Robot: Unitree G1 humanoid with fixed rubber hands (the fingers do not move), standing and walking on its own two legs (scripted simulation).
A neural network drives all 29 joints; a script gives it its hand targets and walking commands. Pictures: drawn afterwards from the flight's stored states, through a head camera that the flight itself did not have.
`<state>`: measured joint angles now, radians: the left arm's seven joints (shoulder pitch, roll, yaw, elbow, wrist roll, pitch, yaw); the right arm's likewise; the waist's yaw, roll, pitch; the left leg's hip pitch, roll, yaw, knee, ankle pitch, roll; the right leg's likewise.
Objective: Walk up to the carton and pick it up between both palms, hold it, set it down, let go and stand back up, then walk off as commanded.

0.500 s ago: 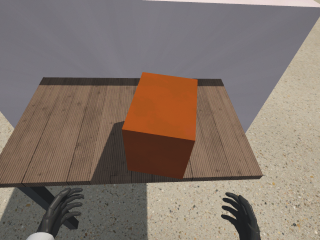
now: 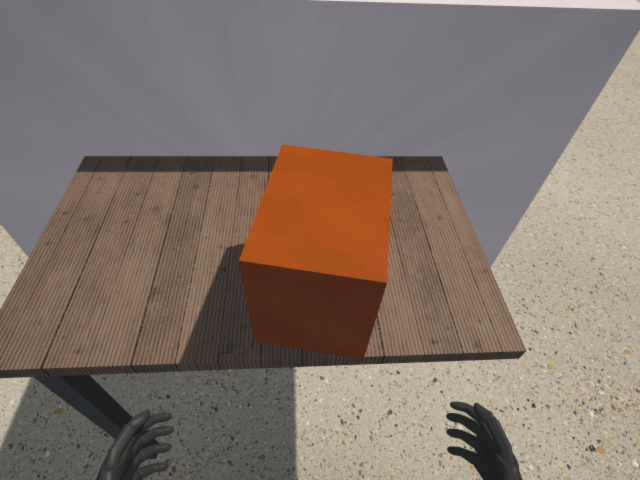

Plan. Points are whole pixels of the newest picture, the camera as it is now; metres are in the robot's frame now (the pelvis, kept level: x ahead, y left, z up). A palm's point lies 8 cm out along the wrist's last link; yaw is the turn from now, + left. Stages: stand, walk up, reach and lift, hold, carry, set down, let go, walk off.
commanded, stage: set down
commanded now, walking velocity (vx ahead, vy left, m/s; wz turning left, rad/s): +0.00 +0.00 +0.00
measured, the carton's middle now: (322, 251) +0.46 +0.00 +0.02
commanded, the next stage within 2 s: let go in 0.48 s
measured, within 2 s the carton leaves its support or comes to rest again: neither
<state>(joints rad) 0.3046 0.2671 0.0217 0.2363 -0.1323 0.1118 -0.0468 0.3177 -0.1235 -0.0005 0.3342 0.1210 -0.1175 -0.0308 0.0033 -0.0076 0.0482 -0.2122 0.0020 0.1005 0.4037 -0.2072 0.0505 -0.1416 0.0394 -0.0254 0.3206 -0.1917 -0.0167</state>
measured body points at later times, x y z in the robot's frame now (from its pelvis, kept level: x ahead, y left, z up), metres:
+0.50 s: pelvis +0.00 -0.01 +0.00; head +0.02 +0.00 +0.45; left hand +0.15 +0.23 -0.08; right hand +0.17 -0.23 -0.08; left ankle +0.01 +0.08 -0.75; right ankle -0.01 -0.11 -0.75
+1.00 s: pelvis +0.00 -0.02 +0.00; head +0.02 -0.01 +0.45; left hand +0.14 +0.23 -0.09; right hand +0.17 -0.25 -0.09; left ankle +0.01 +0.08 -0.75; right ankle -0.01 -0.11 -0.75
